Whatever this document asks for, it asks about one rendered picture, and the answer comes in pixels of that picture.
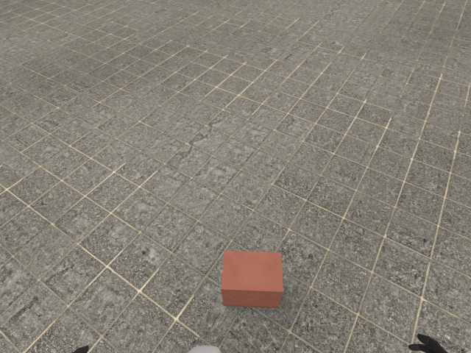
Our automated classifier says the carton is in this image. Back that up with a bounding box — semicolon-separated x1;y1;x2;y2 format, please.
221;251;283;308

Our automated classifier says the robot right hand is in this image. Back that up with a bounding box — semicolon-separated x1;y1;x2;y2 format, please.
408;334;447;353

